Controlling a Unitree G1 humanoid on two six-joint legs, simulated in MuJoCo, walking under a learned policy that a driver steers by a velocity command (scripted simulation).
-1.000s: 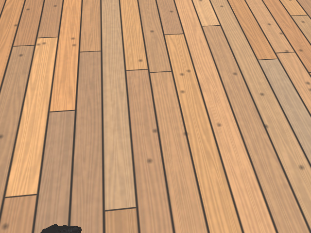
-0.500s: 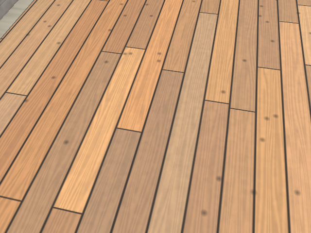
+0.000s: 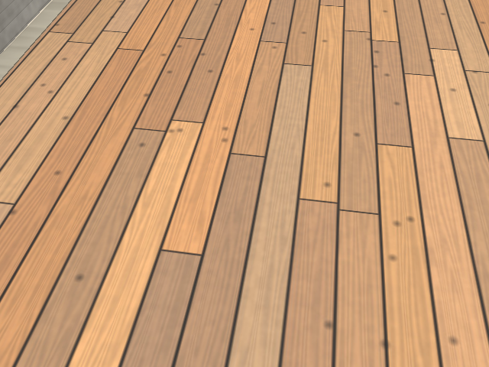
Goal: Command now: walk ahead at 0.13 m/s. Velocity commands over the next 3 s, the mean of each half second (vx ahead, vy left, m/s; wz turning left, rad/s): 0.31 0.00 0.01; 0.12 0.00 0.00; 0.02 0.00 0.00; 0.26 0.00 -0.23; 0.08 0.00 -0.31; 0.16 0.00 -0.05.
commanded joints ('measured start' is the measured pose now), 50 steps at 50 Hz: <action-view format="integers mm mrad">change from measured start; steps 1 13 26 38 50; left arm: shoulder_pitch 44 -28 -235 -91 -49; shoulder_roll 134 62 13 48 78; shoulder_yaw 34 49 29 28 26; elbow -14 -47 -113 -41 10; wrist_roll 2 -3 5 -13 -13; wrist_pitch -7 -50 -41 -48 -4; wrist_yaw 1 -25 -44 -5 4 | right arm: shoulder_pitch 21 347 265 196 173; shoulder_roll -102 -166 -65 -20 14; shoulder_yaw -27 -67 -12 -22 3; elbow -10 61 87 104 159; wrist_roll -5 -20 -9 -28 -27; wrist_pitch -8 -82 -93 -23 24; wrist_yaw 0 8 -7 -10 -21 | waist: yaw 7 -136 -13 -5 -33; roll -80 185 93 -60 -47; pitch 37 53 85 -23 60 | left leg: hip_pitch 0 406 183 -118 170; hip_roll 43 251 178 56 83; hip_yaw -76 -338 -7 -66 -36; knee -4 -193 -162 703 12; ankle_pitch -307 -414 705 -351 -103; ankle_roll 36 108 112 -14 6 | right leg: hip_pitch -96 -427 -380 -51 -309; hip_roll -86 -17 -8 -292 -171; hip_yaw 138 -11 -120 243 161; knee -151 259 286 -162 -267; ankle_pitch -333 -191 137 499 -319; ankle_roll -77 -90 -18 -276 -82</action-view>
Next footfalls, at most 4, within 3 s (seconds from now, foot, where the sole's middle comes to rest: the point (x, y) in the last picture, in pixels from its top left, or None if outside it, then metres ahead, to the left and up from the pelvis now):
0.66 right None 0.38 -0.06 -0.78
1.00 left None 0.31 0.13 -0.78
1.86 right None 0.48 -0.11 -0.78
2.34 left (264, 307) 0.72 -0.02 -0.78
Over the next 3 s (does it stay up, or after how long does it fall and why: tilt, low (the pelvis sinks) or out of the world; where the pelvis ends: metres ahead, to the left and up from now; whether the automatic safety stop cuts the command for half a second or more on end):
stays up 0.66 -0.07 0.00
